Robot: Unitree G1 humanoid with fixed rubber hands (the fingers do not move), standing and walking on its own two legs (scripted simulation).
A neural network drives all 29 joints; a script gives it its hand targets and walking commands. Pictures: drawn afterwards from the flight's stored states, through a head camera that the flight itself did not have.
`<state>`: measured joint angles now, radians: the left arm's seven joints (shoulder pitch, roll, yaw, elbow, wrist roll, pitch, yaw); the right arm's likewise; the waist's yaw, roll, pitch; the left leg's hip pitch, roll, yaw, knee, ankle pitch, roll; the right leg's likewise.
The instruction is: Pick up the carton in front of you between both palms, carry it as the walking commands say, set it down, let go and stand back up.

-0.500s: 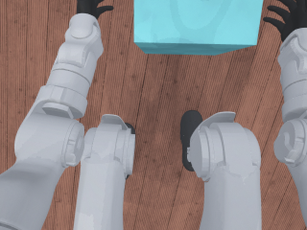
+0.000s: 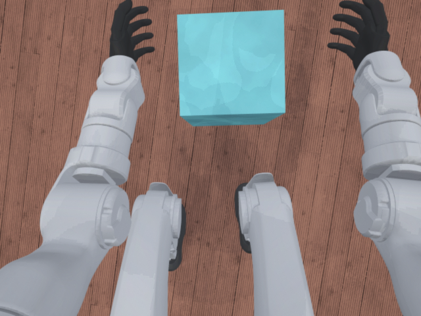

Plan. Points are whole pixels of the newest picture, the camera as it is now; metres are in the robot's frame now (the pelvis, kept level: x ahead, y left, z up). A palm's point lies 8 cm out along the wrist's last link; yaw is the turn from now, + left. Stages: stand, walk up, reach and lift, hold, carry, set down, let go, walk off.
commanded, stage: set down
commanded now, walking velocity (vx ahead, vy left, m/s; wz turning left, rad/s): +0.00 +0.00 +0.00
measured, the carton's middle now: (228, 80) +0.53 -0.09 -0.34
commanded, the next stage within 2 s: let go in 0.54 s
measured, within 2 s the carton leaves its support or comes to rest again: neither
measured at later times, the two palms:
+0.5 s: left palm (70, 15) +0.52 +0.09 +0.04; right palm out of the picture +0.48 -0.31 +0.04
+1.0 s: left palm out of the picture +0.43 +0.13 +0.15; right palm out of the picture +0.38 -0.31 +0.15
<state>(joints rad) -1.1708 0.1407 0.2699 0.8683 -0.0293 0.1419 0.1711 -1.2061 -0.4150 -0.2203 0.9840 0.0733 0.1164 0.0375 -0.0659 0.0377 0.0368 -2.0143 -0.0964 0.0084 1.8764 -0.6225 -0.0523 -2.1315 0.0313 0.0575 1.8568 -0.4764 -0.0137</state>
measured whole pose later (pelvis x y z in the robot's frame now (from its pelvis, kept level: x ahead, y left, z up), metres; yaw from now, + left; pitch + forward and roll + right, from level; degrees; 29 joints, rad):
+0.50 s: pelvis +0.02 +0.00 +0.13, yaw -2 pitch +44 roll +4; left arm -0.98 0.07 0.26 0.69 0.02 0.20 0.16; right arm -1.05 -0.40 -0.32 0.89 0.00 0.15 0.13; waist -0.04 0.04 -0.07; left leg -1.66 -0.08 -0.02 1.36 -0.47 -0.03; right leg -1.75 0.04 0.07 1.34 -0.35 0.00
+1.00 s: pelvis +0.08 -0.02 +0.25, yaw -5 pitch +31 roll +2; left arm -0.35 0.10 0.15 0.57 0.07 0.07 0.04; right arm -0.39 -0.28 -0.20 0.63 -0.03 0.06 0.10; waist -0.03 0.03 -0.06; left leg -0.99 -0.03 -0.06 0.82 -0.37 -0.04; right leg -1.09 0.05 0.05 0.83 -0.27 -0.04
